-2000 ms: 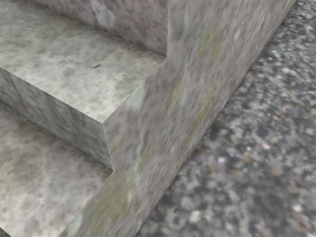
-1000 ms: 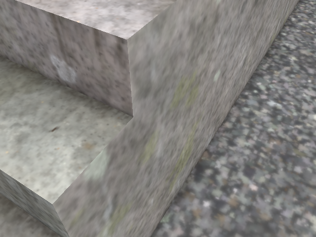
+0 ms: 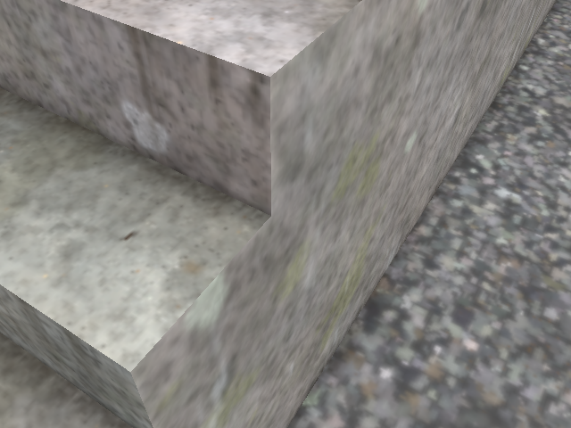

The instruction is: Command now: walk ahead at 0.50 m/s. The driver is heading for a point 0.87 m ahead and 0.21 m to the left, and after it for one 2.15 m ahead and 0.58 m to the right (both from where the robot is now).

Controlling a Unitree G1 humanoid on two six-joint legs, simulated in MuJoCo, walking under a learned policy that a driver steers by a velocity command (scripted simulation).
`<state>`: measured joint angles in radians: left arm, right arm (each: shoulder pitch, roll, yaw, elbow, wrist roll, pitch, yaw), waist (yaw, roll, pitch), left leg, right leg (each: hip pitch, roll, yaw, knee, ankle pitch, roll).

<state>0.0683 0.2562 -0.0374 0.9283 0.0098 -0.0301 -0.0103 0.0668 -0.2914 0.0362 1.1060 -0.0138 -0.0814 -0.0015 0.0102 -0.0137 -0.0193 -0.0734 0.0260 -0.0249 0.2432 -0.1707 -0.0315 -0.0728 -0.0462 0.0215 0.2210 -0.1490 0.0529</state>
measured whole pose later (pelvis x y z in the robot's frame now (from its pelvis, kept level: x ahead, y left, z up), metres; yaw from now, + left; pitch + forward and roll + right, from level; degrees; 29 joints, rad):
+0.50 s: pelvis +0.00 +0.00 +0.00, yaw +0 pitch +0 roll +0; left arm 0.09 0.25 -0.03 0.90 0.01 -0.03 -0.01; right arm 0.08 -0.29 0.03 1.09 -0.01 -0.08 0.00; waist 0.01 -0.02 -0.02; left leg -0.07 0.02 -0.03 0.24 -0.18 -0.03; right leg -0.06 -0.05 0.02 0.21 -0.15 0.06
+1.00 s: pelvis +0.01 +0.00 +0.00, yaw +0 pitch +0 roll +0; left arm 0.10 0.25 -0.03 0.89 0.01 -0.03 -0.01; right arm 0.09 -0.28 0.03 1.09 -0.01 -0.08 0.00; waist 0.01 -0.02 -0.03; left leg -0.07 0.02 -0.04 0.24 -0.18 -0.03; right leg -0.06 -0.05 0.02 0.21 -0.15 0.06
